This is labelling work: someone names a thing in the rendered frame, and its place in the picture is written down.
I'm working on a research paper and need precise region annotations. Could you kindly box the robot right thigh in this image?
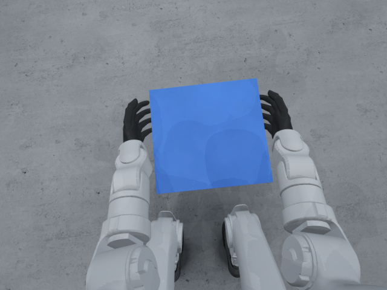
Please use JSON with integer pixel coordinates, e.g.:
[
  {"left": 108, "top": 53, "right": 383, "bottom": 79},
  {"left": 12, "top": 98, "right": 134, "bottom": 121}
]
[{"left": 224, "top": 210, "right": 286, "bottom": 290}]

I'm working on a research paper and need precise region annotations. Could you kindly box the right robot forearm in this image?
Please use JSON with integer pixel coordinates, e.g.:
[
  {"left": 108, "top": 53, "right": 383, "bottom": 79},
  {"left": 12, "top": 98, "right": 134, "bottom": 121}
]
[{"left": 272, "top": 129, "right": 360, "bottom": 267}]

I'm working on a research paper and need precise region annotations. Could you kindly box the right robot upper arm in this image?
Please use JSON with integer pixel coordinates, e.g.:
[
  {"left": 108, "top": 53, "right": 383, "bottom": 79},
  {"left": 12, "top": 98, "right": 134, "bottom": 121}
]
[{"left": 281, "top": 232, "right": 387, "bottom": 290}]

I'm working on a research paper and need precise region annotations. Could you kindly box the carton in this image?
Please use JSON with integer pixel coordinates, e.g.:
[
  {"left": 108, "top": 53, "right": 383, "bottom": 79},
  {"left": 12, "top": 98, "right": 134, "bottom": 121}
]
[{"left": 149, "top": 78, "right": 273, "bottom": 194}]

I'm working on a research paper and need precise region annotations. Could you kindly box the left robot forearm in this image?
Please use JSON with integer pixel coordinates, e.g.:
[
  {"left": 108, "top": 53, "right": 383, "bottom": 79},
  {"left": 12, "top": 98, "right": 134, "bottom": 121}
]
[{"left": 86, "top": 140, "right": 152, "bottom": 278}]

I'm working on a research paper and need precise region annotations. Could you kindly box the left robot hand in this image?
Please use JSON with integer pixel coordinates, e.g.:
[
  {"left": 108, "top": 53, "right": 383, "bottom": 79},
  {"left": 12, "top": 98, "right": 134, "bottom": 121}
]
[{"left": 123, "top": 98, "right": 152, "bottom": 142}]

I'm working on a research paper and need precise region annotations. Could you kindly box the right robot hand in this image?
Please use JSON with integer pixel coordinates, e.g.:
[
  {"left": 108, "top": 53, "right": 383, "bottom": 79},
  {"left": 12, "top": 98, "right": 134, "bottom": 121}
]
[{"left": 259, "top": 90, "right": 293, "bottom": 138}]

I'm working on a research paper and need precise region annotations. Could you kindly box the left robot foot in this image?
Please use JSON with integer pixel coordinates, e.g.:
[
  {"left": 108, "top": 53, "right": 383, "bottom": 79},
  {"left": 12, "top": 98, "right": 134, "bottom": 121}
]
[{"left": 174, "top": 235, "right": 184, "bottom": 282}]

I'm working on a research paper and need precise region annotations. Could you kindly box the left robot upper arm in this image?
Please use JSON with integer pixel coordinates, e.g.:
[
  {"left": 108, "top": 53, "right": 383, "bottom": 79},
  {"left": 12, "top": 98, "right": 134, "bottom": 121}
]
[{"left": 86, "top": 243, "right": 160, "bottom": 290}]

